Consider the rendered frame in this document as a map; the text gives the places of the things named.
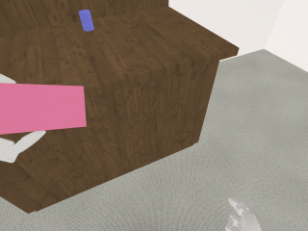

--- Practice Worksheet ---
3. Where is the left robot hand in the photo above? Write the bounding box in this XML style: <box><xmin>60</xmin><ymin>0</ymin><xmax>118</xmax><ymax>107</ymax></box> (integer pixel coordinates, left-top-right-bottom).
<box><xmin>0</xmin><ymin>74</ymin><xmax>46</xmax><ymax>163</ymax></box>

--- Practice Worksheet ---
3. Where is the sponge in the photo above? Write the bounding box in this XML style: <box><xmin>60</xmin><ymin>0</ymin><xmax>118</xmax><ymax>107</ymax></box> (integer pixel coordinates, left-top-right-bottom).
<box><xmin>0</xmin><ymin>83</ymin><xmax>87</xmax><ymax>135</ymax></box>

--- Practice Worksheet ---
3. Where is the table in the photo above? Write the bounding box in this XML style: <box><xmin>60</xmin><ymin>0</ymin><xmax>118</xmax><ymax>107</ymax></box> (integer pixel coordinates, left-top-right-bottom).
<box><xmin>0</xmin><ymin>0</ymin><xmax>240</xmax><ymax>214</ymax></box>

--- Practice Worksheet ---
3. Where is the right robot hand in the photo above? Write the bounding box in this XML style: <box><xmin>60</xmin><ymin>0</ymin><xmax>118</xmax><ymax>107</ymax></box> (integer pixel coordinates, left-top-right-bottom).
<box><xmin>225</xmin><ymin>197</ymin><xmax>262</xmax><ymax>231</ymax></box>

